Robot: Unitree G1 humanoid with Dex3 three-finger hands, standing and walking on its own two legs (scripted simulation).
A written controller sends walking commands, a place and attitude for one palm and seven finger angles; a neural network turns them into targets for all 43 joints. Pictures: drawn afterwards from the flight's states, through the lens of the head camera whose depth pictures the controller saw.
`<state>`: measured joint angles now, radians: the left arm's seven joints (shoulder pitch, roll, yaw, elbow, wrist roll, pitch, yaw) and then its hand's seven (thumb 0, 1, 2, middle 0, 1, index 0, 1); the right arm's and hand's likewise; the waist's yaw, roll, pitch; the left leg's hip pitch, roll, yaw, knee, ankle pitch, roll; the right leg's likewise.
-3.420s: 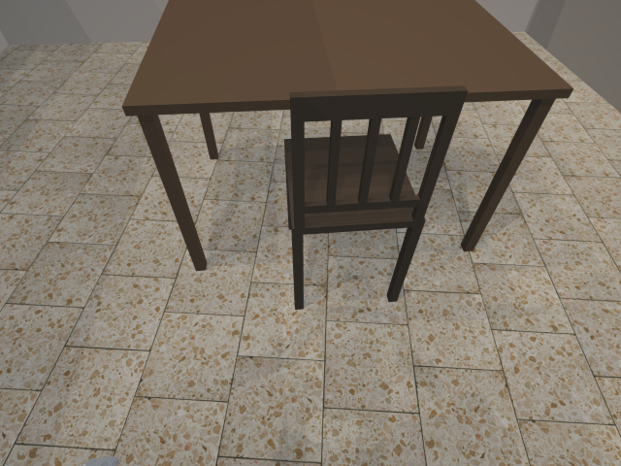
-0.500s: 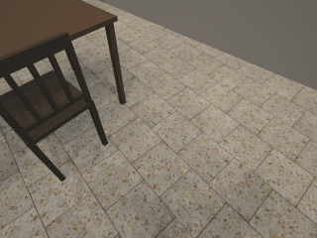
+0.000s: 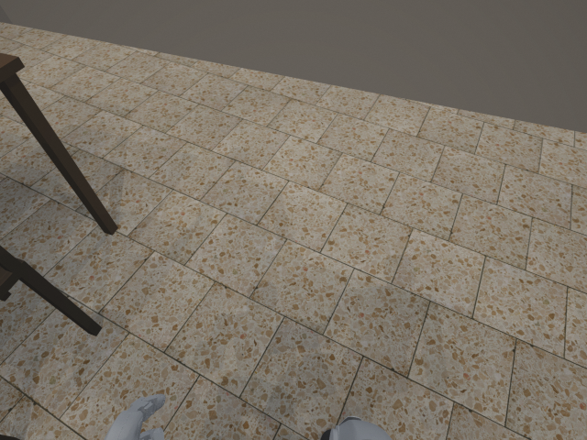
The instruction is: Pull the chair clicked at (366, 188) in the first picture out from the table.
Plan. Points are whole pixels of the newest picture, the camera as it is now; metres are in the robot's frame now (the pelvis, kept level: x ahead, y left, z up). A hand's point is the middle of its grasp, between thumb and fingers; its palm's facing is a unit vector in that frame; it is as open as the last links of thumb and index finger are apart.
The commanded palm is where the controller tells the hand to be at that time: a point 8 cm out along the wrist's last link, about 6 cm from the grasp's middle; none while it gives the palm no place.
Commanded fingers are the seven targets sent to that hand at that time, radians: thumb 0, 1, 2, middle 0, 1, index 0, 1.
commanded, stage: walk to a spot facing it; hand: left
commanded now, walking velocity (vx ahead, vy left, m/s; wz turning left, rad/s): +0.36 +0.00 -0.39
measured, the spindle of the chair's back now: out of the picture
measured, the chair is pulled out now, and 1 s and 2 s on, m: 0.00 0.00 0.00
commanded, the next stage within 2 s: turn to face it in 0.70 s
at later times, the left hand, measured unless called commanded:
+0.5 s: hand (162, 426) +0.17 +0.21 -0.17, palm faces -0.06 -0.99 -0.15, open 7.4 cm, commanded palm none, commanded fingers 0.00 0.90 0.90 -0.20 -0.30 -0.20 -0.30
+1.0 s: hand (275, 231) +0.52 +0.05 -0.14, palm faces -0.41 -0.89 -0.22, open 7.4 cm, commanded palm none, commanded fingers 0.00 0.90 0.90 -0.20 -0.30 -0.20 -0.30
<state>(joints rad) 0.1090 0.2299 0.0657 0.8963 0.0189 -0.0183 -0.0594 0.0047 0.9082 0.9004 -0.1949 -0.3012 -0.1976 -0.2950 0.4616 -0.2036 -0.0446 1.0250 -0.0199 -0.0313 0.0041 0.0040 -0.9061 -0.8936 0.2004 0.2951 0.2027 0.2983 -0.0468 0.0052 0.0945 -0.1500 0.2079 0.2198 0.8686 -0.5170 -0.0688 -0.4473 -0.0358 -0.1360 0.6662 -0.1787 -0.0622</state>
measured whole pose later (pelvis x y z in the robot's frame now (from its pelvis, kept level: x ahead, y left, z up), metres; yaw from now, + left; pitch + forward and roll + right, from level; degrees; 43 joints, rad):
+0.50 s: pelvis +0.18 +0.03 +0.02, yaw -11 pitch -2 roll -1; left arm 0.40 0.20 0.08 1.08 0.02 0.00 -0.02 0.00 0.91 0.90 -0.20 -0.30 -0.20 -0.30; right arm 0.17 -0.14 -0.04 0.91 -0.03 -0.08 0.01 0.00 -0.91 -0.89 0.20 0.29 0.20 0.30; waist 0.06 -0.05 0.02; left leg -0.32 0.07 0.15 0.60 -0.23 0.04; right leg -0.31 0.02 0.00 0.95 -0.43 -0.04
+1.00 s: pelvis +0.31 -0.05 +0.00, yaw -21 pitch -2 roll +0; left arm 0.04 0.18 0.04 0.96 0.02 -0.05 0.00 0.00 0.91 0.90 -0.19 -0.30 -0.20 -0.29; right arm 0.43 -0.15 -0.04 1.12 0.00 0.01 -0.02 0.00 -0.91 -0.89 0.20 0.29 0.20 0.30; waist -0.09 0.02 0.10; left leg -0.26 0.14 0.12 1.03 -0.58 -0.04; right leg -0.41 -0.05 -0.19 0.66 -0.22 -0.08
